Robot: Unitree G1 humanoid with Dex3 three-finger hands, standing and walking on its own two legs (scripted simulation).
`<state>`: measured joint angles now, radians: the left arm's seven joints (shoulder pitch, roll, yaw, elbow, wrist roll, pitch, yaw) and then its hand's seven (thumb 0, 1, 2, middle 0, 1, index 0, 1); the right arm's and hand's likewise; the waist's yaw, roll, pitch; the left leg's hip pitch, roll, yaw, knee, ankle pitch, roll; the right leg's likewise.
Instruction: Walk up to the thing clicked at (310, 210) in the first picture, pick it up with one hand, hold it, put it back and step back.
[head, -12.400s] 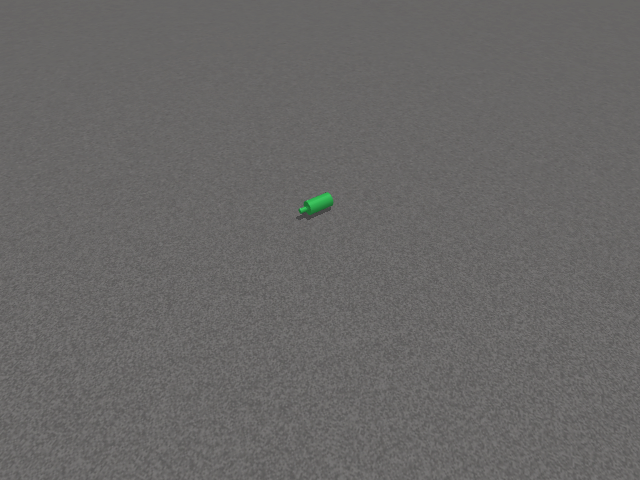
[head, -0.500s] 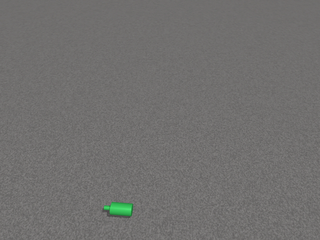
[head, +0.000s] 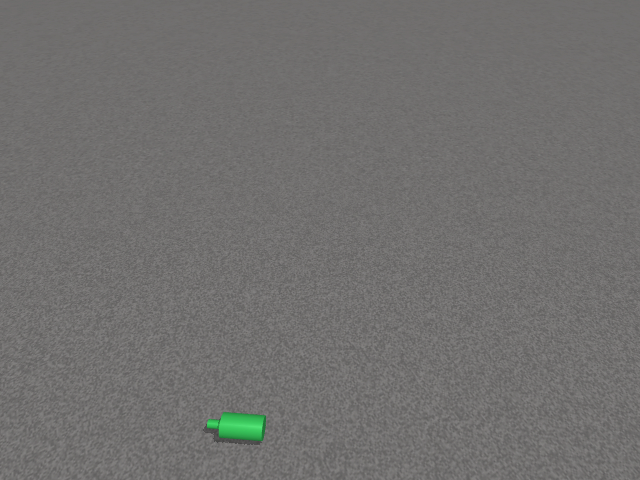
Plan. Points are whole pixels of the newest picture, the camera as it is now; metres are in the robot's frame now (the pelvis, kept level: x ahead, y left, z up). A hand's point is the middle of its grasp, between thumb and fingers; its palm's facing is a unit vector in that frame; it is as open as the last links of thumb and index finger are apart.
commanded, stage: walk up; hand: left
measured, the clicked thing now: (235, 425) +0.42 +0.25 -0.75
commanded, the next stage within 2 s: stand in 0.22 s
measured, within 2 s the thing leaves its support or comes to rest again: neither
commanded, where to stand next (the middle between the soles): +0.03 +0.00 m, yaw -1 degrees
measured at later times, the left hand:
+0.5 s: hand out of the picture +0.08 +0.25 -0.15, palm faces -0.02 -0.94 -0.34, open 7.4 cm
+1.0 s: hand out of the picture +0.12 +0.25 -0.15, palm faces -0.02 -0.94 -0.34, open 7.4 cm
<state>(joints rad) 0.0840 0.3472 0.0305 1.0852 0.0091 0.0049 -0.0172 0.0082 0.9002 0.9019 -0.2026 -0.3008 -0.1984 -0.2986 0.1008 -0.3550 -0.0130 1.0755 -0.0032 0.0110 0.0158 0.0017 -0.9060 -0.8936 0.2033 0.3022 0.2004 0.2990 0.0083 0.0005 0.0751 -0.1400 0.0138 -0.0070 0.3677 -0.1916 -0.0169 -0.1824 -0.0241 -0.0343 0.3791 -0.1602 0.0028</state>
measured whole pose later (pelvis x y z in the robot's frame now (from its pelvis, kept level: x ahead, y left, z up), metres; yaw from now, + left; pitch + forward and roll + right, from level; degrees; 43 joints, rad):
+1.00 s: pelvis +0.04 +0.00 +0.00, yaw +0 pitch -1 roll +0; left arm 0.09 0.35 0.01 1.13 0.01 -0.02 -0.01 0.01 0.90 0.90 -0.20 -0.30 -0.20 -0.30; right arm 0.11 -0.35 0.01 1.11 -0.01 -0.01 0.00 0.00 -0.91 -0.89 0.20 0.30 0.20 0.30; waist 0.00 0.01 0.04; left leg -0.07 0.02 -0.01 0.30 -0.21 -0.02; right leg -0.11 -0.02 -0.04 0.31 -0.18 0.01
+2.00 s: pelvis -0.14 +0.01 -0.03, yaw -3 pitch -3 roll -1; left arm 0.13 0.35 0.07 0.87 0.03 0.04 0.00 0.01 0.90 0.90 -0.20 -0.30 -0.20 -0.30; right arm 0.12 -0.40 -0.05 0.87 0.00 0.06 -0.04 0.00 -0.90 -0.89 0.21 0.30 0.20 0.30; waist 0.00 0.07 0.22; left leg -0.45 0.02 -0.11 0.90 -0.47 0.01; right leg -0.26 0.06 0.04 0.70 -0.40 -0.03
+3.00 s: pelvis -0.33 +0.01 -0.02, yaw -1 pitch -3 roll +2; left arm 0.24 0.40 0.08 0.91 0.01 -0.02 0.00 0.01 0.90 0.90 -0.21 -0.30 -0.20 -0.30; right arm 0.24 -0.37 -0.07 0.96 -0.03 0.00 0.03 0.01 -0.91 -0.89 0.20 0.30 0.20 0.30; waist 0.02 -0.01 0.12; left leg -0.23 -0.04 -0.01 0.55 -0.26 0.00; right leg -0.21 -0.07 0.04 0.71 -0.40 0.01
